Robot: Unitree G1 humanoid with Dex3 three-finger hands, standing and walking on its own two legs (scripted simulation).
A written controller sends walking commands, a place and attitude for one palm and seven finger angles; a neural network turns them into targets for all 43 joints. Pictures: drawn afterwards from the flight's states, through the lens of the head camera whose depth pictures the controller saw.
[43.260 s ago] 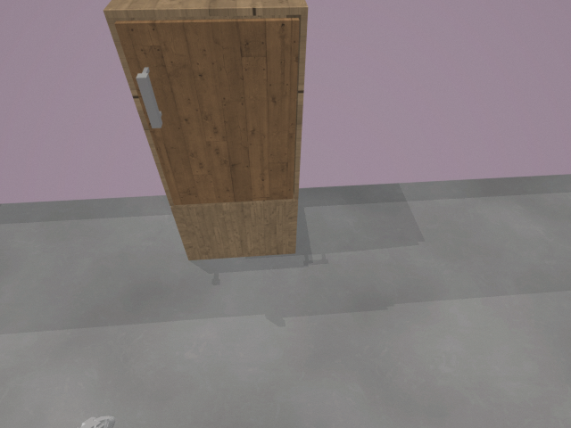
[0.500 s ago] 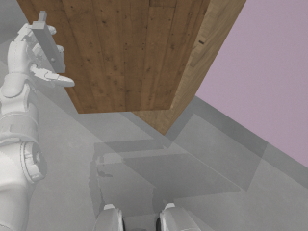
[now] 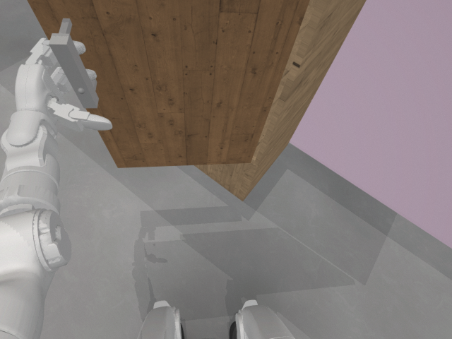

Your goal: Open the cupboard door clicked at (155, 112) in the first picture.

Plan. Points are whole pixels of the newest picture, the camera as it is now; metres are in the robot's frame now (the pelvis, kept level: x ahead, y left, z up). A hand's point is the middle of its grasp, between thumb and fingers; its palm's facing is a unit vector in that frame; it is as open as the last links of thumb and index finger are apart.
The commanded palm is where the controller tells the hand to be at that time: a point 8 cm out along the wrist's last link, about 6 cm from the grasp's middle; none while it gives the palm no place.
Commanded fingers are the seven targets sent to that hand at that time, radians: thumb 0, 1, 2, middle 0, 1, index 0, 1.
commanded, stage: slide the fingers in behind the handle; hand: left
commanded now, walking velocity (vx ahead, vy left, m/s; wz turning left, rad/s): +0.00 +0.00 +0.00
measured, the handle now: (79, 66) +0.57 +0.21 +0.09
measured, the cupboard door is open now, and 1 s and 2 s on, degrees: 43 43 81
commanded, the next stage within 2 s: close the thumb around the handle in 0.02 s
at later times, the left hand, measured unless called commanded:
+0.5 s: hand (85, 91) +0.51 +0.19 +0.09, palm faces -0.01 -1.00 +0.00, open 10.0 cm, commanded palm +0.50 +0.24 +0.09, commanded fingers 0.00 0.62 0.78 -0.38 -1.32 -0.38 -1.32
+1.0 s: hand (88, 90) +0.52 +0.19 +0.09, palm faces +0.00 -1.00 +0.00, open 5.9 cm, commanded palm +0.49 +0.24 +0.09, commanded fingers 0.00 0.90 0.90 -0.40 -1.35 -0.40 -1.35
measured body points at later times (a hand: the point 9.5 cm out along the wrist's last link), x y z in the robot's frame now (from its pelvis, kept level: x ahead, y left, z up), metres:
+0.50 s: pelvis +0.00 +0.01 +0.00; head +0.12 +0.03 +0.43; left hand +0.51 +0.25 +0.09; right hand -0.01 -0.25 -0.11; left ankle +0.03 +0.11 -0.67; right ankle -0.01 -0.12 -0.67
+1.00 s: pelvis +0.00 +0.01 +0.00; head +0.12 +0.02 +0.43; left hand +0.51 +0.24 +0.09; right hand -0.01 -0.26 -0.11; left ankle +0.03 +0.11 -0.67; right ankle -0.01 -0.12 -0.67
